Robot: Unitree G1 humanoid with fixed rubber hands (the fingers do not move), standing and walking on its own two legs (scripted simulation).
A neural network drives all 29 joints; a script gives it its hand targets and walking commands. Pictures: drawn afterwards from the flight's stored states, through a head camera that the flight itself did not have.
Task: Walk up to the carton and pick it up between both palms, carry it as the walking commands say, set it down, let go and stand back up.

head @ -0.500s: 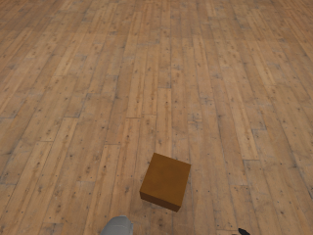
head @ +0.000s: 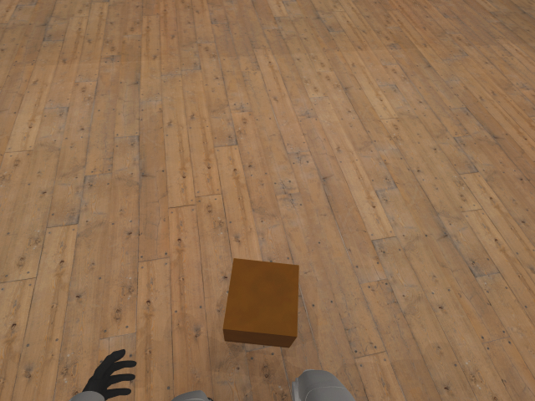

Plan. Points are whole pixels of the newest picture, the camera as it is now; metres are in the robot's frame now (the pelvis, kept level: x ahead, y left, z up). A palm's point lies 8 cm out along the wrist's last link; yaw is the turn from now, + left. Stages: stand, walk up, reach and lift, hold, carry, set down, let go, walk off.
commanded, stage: walk up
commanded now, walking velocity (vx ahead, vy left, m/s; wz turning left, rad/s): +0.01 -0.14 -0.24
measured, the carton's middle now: (261, 303) +0.44 -0.04 -0.68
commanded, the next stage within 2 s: stand in 0.58 s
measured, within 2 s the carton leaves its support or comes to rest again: neither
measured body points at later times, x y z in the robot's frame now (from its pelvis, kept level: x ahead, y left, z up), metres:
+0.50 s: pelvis +0.00 -0.06 +0.00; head +0.02 -0.05 +0.45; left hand +0.07 +0.16 -0.16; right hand +0.01 -0.28 -0.15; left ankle -0.02 +0.05 -0.74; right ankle -0.01 -0.17 -0.74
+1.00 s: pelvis +0.01 -0.05 +0.01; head +0.02 -0.05 +0.46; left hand -0.01 +0.16 -0.16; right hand -0.01 -0.26 -0.16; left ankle -0.02 +0.05 -0.74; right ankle -0.01 -0.17 -0.74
